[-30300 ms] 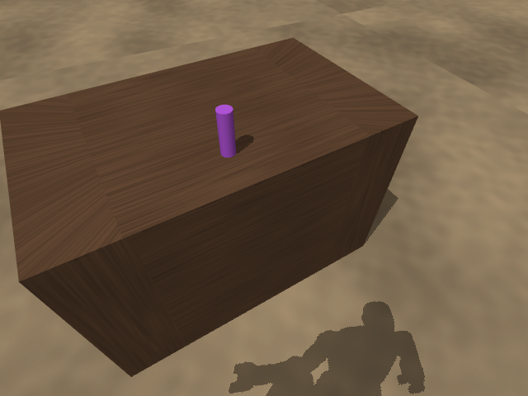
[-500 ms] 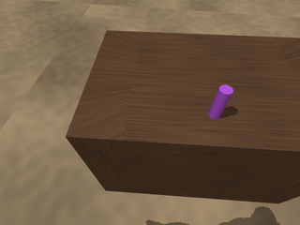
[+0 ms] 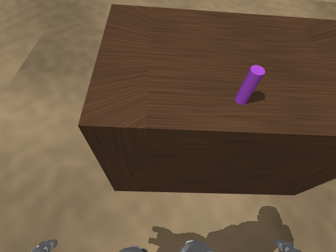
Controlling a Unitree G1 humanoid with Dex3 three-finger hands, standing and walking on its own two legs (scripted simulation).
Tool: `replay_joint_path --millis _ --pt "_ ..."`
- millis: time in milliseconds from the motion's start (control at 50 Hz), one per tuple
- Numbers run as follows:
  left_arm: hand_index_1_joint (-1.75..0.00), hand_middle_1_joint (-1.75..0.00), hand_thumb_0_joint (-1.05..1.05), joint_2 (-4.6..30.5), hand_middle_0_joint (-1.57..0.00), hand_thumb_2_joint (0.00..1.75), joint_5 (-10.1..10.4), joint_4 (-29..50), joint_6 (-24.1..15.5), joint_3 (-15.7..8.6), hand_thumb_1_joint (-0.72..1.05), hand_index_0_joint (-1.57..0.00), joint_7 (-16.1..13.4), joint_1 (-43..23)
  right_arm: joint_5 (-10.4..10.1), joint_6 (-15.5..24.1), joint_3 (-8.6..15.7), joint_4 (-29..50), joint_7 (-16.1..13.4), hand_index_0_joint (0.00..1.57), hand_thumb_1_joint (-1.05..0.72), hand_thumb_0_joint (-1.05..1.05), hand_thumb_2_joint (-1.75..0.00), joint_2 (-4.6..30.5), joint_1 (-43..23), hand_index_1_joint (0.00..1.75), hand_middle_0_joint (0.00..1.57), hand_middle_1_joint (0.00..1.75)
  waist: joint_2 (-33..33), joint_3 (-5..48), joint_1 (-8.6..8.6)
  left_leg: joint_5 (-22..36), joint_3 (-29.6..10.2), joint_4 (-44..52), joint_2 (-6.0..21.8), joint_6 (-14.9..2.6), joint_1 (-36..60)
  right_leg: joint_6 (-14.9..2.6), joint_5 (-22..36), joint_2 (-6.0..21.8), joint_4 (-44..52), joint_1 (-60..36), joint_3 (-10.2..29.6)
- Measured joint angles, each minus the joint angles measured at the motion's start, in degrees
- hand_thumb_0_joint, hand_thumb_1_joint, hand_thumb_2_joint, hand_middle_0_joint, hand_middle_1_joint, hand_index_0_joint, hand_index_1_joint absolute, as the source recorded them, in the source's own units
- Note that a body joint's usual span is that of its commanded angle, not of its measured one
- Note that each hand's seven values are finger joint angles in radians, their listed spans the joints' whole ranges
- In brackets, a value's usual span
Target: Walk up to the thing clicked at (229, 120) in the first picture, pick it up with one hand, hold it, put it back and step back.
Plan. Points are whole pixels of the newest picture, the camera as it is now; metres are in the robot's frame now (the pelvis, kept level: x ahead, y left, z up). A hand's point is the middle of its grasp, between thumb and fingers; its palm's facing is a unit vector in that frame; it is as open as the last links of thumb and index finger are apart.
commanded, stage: step back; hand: right
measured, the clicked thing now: (248, 86) +0.59 -0.25 +0.00
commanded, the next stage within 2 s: none
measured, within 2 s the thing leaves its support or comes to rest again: neither
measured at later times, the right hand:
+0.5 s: hand out of the picture -0.01 -0.28 -0.16, palm faces -0.12 +0.90 -0.42, open 7.3 cm
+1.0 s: hand out of the picture -0.13 -0.31 -0.15, palm faces -0.01 +0.91 -0.41, open 7.3 cm
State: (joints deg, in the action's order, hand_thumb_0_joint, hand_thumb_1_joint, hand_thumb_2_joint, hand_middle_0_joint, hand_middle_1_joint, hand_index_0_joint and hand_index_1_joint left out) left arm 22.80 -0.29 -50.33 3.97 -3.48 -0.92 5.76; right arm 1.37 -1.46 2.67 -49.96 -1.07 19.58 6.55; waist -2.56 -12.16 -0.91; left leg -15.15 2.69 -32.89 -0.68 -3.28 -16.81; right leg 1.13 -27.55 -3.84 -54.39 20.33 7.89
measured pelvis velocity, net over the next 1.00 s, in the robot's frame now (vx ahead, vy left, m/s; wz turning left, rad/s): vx -0.28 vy -0.03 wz -0.02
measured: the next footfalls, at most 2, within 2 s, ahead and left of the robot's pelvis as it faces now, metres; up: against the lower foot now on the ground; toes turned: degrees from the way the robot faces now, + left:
right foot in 0.12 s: +0.00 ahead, -0.13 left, +0.00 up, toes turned +2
left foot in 0.52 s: -0.10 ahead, +0.11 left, +0.00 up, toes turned +2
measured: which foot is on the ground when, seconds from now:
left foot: down 0.00-0.16, up 0.18-0.50, down 0.52-1.00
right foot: up 0.00-0.10, down 0.12-0.54, up 0.56-0.94, down 0.96-1.00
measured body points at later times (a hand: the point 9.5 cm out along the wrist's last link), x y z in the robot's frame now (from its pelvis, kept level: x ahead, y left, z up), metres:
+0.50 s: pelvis -0.12 -0.01 -0.01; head -0.04 +0.00 +0.43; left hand +0.01 +0.31 -0.11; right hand +0.00 -0.33 -0.13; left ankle -0.15 +0.11 -0.73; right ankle -0.04 -0.13 -0.73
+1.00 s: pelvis -0.28 -0.03 -0.02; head -0.23 -0.04 +0.43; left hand -0.22 +0.29 -0.13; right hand -0.13 -0.35 -0.12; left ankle -0.15 +0.11 -0.73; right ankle -0.30 -0.16 -0.73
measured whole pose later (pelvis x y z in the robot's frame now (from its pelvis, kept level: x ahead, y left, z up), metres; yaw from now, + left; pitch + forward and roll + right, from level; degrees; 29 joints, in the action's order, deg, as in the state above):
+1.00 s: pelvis -0.28 -0.03 -0.02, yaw -1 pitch -4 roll -2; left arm 21.3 -1.7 -50.6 3.4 -4.4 1.1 12.6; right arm 1.4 -3.0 3.5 -46.7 -0.4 24.1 3.2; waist 3.5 -10.9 0.7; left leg -11.1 -1.7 -37.8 4.8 0.1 -26.5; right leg 0.1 -22.4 -2.3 -37.5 11.8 0.8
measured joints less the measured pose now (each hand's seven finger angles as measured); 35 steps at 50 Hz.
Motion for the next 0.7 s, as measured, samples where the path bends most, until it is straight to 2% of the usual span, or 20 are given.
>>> replay_joint_path --millis 100,160,180,220,260,320,400,460,500,520,540,560,600,620,660,700 --pt "-0.30 -0.30 0.01 -0.44 -0.20 0.90 -0.52 -0.23 -0.60 -0.33 0.90 -0.20 0.59 1.43 -0.21 -0.53 -0.26 1.10 0.61 0.21 -0.90 0.00 -0.89 0.79 -1.04 0.30 0.20 0.30 1.03 0.53 0.52 -0.83 1.67 -4.11 0.42 0.67 -2.32 -1.35 4.01 2.44 14.34 -5.56 -4.04" --pt "-0.30 -0.30 0.01 -2.12 -0.20 0.90 -1.10 -0.57 -1.24 -0.29 0.91 -0.20 0.97 2.10 -0.82 -1.25 0.06 0.18 0.76 0.21 -0.91 0.00 -0.89 2.22 -1.52 0.30 0.20 0.30 5.12 0.91 -0.13 -0.77 -0.46 -6.47 2.27 1.50 -3.69 -2.37 7.06 0.67 17.62 -7.09 -6.52" --pt "-0.30 -0.30 0.01 -2.27 -0.20 0.90 -1.14 -0.22 -1.38 -0.09 0.90 -0.20 1.28 2.67 -1.04 -1.47 0.17 -0.17 0.67 0.21 -0.91 0.00 -0.89 2.29 -1.27 0.30 0.20 0.30 5.33 1.64 -0.11 -4.00 -2.06 -8.47 1.27 1.81 -4.58 -2.70 7.16 0.89 17.48 -6.67 -6.82" --pt "-0.30 -0.30 0.01 -2.18 -0.20 0.90 -1.24 0.61 -1.48 -0.02 0.90 -0.20 1.53 3.41 -1.11 -1.78 0.21 -0.78 0.54 0.21 -0.91 0.00 -0.89 2.18 -0.85 0.30 0.20 0.30 3.89 2.49 1.16 -12.01 -4.72 -17.85 -2.32 2.61 -6.67 -3.21 7.65 2.40 17.20 -5.70 -5.70" --pt "-0.30 -0.30 0.01 -2.48 -0.20 0.90 -1.11 1.31 -1.46 -0.07 0.90 -0.20 1.29 3.74 -1.34 -1.70 0.11 -0.88 0.65 0.21 -0.91 0.00 -0.89 2.65 -0.32 0.30 0.20 0.30 3.25 2.93 1.83 -13.85 -7.48 -25.73 -4.94 2.80 -7.89 -3.16 9.36 3.50 18.90 -5.32 -5.04" --pt "-0.30 -0.30 0.01 -2.84 -0.20 0.90 -1.25 2.47 -1.30 -0.09 0.90 -0.21 0.94 3.13 -1.47 -1.10 0.04 -0.51 0.34 0.21 -0.91 0.00 -0.90 3.77 0.85 0.30 0.20 0.30 3.74 3.49 1.64 -13.35 -10.65 -30.78 -6.06 3.27 -8.16 -2.70 12.02 4.14 21.40 -4.00 -5.77" --pt "-0.30 -0.30 0.01 -2.81 -0.20 0.90 -1.53 5.14 -1.60 0.08 0.90 -0.21 0.51 1.39 -1.25 -0.70 0.13 -0.43 -0.22 0.21 -0.91 0.00 -0.90 4.85 2.07 0.30 0.20 0.30 4.26 2.56 1.34 -14.53 -10.04 -25.65 -4.16 4.49 -4.94 -2.41 13.77 4.72 21.32 -1.65 -7.40" --pt "-0.30 -0.30 0.01 -2.44 -0.20 0.90 -1.48 6.92 -1.68 0.26 0.90 -0.21 0.33 0.04 -0.88 -0.64 0.27 -0.59 -0.27 0.21 -0.91 0.00 -0.90 4.74 2.48 0.30 0.20 0.30 3.95 1.45 1.10 -14.13 -7.58 -16.21 -2.04 4.51 -1.49 -1.87 14.16 5.42 19.40 0.24 -8.88" --pt "-0.30 -0.30 0.01 -1.86 -0.20 0.90 -1.22 7.65 -1.33 0.39 0.90 -0.21 0.44 -0.58 -0.56 -0.38 0.33 -0.57 -0.04 0.21 -0.91 0.00 -0.90 4.31 2.65 0.30 0.20 0.30 3.37 1.02 0.86 -10.61 -6.02 -8.42 -0.98 3.85 1.16 -1.31 13.99 5.89 17.12 1.87 -9.74" --pt "-0.30 -0.30 0.01 -1.30 -0.20 0.90 -0.99 7.66 -1.05 0.39 0.90 -0.21 0.54 -0.94 -0.40 -0.13 0.43 -0.76 0.05 0.21 -0.91 0.00 -0.90 3.73 2.48 0.30 0.20 0.30 2.28 0.53 0.85 -6.54 -5.30 -5.42 -1.29 3.24 2.21 -0.91 13.73 6.55 15.56 2.64 -9.59" --pt "-0.30 -0.30 0.01 -0.55 -0.20 0.90 -0.78 7.34 -0.64 0.19 0.90 -0.21 0.58 -1.24 -0.12 -0.01 0.40 -1.05 0.14 0.21 -0.91 0.00 -0.90 2.63 2.06 0.30 0.20 0.30 0.05 -0.28 1.34 -5.28 -4.15 -4.92 -2.46 2.65 2.74 -0.74 13.71 7.58 14.35 3.06 -8.36" --pt "-0.30 -0.30 0.01 -0.17 -0.20 0.90 -0.56 6.79 -0.18 -0.03 0.90 -0.20 0.55 -1.12 0.21 0.07 0.19 -1.00 0.42 0.21 -0.91 0.00 -0.90 1.77 2.06 0.30 0.20 0.30 -1.36 -0.36 1.81 -5.04 -3.27 -4.95 -2.92 2.23 2.79 -1.28 12.15 7.23 12.82 3.71 -6.55" --pt "-0.30 -0.30 0.01 -0.36 -0.20 0.90 -0.52 5.16 0.74 -0.36 0.90 -0.20 0.32 -0.47 0.64 0.19 -0.40 -0.68 1.14 0.21 -0.91 0.00 -0.90 1.10 2.71 0.30 0.20 0.30 -0.80 0.86 0.85 -4.65 -4.23 -5.42 -1.72 1.63 1.69 -1.78 1.80 2.82 4.10 5.55 -3.16" --pt "-0.30 -0.30 0.01 -0.45 -0.20 0.90 -0.56 4.44 1.07 -0.42 0.90 -0.20 0.28 -0.15 0.81 0.23 -0.59 -0.70 1.25 0.21 -0.91 0.00 -0.89 0.89 3.03 0.30 0.20 0.30 -0.13 1.48 0.23 -3.94 -5.17 -4.92 -0.91 1.51 1.30 -1.94 -0.93 0.56 -1.36 6.31 -2.09" --pt "-0.30 -0.30 0.01 -0.25 -0.20 0.90 -0.21 3.91 1.13 -0.70 0.90 -0.20 0.37 0.95 1.17 0.01 -0.90 -0.86 1.20 0.21 -0.91 0.00 -0.89 0.41 3.29 0.30 0.20 0.30 0.02 2.75 0.42 -1.61 -5.50 -2.20 0.26 1.69 1.07 -2.32 -1.74 -2.45 -10.12 7.33 0.09" --pt "-0.30 -0.30 0.01 0.15 -0.20 0.90 -0.05 3.92 0.70 -1.09 0.90 -0.20 0.57 2.43 1.06 -0.04 -0.85 -0.73 1.04 0.21 -0.91 0.00 -0.89 0.18 2.80 0.30 0.20 0.30 -0.31 3.49 1.40 0.69 -4.71 0.40 1.13 1.86 0.69 -2.00 -0.55 -3.53 -14.99 7.29 1.42"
